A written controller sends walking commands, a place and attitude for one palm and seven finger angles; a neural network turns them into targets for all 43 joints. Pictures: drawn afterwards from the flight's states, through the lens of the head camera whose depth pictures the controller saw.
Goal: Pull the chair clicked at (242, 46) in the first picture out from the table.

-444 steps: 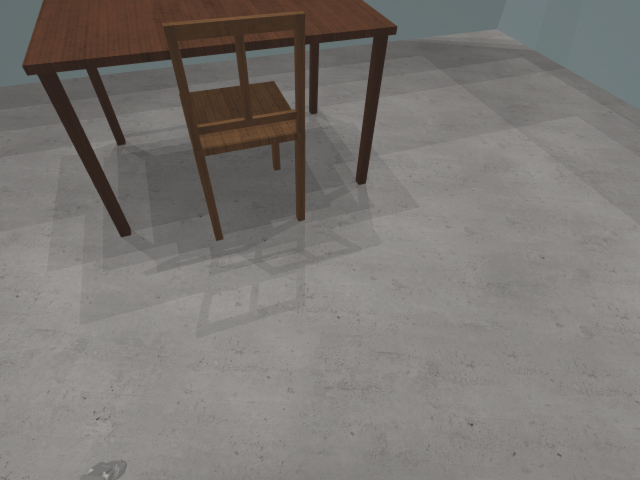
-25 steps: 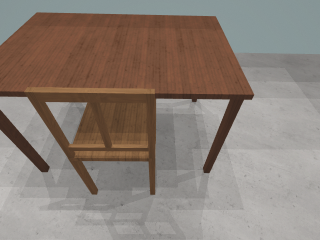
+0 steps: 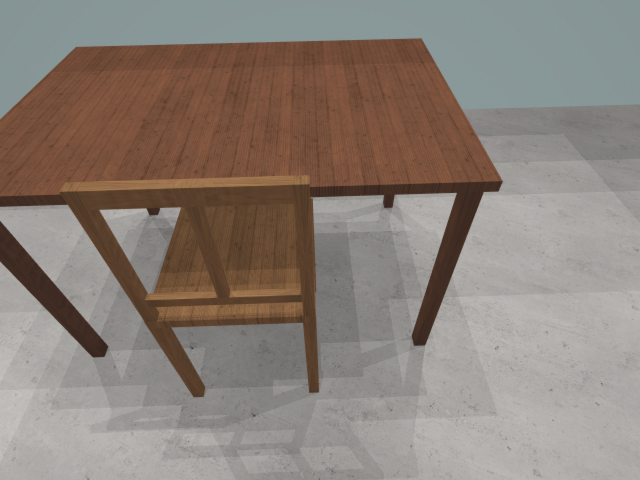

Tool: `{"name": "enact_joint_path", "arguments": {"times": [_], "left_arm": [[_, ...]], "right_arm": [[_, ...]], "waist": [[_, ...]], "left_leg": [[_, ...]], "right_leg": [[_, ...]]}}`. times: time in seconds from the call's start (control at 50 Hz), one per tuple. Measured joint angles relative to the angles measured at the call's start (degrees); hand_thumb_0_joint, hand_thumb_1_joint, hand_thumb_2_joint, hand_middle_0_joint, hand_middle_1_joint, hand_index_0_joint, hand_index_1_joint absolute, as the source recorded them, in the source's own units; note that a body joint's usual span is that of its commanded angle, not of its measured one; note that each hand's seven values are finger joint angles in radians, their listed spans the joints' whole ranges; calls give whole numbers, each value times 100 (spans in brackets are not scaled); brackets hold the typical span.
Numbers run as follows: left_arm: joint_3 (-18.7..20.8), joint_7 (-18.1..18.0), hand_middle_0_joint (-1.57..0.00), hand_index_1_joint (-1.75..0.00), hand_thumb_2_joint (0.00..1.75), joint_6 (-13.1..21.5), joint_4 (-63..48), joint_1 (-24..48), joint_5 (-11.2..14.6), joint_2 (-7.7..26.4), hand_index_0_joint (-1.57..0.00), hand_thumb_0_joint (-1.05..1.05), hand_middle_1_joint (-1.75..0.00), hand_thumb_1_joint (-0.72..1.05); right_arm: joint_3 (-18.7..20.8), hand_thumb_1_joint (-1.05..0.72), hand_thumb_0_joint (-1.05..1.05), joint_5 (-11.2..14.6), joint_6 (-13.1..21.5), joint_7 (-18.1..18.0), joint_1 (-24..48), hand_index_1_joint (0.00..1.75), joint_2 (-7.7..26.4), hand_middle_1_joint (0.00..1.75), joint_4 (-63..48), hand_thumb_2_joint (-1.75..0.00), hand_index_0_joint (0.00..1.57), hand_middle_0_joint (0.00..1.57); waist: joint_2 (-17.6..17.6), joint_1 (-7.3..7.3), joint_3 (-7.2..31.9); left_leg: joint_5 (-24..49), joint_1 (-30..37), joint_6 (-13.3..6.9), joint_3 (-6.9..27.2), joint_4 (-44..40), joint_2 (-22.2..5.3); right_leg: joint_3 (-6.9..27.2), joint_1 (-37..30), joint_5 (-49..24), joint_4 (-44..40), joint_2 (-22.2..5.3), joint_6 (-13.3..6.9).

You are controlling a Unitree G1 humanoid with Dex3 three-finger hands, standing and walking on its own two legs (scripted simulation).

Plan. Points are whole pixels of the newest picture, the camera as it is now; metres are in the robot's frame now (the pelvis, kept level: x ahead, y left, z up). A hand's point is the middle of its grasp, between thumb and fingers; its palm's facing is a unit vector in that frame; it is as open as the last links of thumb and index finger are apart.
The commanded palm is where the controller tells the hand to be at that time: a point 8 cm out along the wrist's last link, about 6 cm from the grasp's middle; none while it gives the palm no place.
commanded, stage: look again from close up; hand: left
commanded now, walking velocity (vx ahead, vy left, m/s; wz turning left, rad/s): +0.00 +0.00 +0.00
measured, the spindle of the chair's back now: (210, 254) +0.53 +0.25 -0.09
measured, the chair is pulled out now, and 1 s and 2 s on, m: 0.00 0.00 0.00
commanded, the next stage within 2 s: shuffle to correct the standing spot in 0.30 s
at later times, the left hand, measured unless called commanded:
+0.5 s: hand out of the picture -0.01 +0.15 -0.18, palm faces +0.04 -0.99 -0.16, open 7.3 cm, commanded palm none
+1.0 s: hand (204, 464) +0.18 +0.19 -0.16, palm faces +0.07 -0.98 -0.18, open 7.3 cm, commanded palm none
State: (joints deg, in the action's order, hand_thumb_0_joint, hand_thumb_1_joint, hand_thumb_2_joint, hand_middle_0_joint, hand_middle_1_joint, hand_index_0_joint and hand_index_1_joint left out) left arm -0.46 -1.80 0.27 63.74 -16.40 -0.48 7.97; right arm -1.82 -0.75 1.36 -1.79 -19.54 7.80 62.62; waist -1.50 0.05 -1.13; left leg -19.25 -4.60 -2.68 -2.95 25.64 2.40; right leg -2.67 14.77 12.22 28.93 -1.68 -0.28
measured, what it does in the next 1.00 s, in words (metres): lifts its right foot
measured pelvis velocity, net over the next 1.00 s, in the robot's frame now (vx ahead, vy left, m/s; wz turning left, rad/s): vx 0.10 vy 0.01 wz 0.09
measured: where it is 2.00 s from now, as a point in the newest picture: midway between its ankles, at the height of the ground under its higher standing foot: outside the picture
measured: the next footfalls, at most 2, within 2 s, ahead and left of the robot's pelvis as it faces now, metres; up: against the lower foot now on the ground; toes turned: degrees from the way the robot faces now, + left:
right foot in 1.10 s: +0.25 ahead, -0.07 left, +0.00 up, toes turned +4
left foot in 1.56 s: +0.13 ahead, +0.12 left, +0.00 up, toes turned +9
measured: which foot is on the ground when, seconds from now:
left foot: down 0.00-1.00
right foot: down 0.00-0.70, up 0.72-1.00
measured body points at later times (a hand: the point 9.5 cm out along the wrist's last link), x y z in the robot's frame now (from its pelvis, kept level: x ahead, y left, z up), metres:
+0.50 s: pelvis +0.01 -0.01 +0.00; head +0.02 -0.01 +0.45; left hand -0.01 +0.20 -0.16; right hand -0.02 -0.22 -0.17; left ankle -0.06 +0.09 -0.74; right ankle +0.04 -0.12 -0.74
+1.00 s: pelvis +0.10 +0.01 +0.00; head +0.15 +0.01 +0.45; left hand +0.18 +0.24 -0.15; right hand -0.01 -0.19 -0.14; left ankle -0.04 +0.08 -0.74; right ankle +0.19 -0.09 -0.68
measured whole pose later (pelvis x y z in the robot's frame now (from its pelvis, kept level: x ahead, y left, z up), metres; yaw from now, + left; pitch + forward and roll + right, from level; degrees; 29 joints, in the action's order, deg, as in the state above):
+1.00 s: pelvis +0.10 +0.01 +0.00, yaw +5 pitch +1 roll -1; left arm 2.7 0.3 0.1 57.1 -6.5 -1.0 9.6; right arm -2.0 -1.8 4.5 -2.7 -28.2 5.4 65.7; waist -1.0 2.3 -5.2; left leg -20.7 2.2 -3.3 -1.3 17.8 2.0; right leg -5.9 34.2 19.0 54.0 -1.6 -2.8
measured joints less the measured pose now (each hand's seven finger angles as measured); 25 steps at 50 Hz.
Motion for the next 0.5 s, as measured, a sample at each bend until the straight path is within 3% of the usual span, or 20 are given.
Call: {"name": "enact_joint_path", "arguments": {"times": [0.5], "left_arm": [[39,14,-20,-30,90,-1,100,-111,-39,-140,-20,1,-30,92]], "right_arm": [[28,-91,1,-2,-6,-29,20,30,-85,29,274,-90,20,20]], "waist": [[117,-22,-124]], "left_leg": [[-113,-88,84,54,134,-96]], "right_leg": [[-68,69,126,115,80,-89]]}}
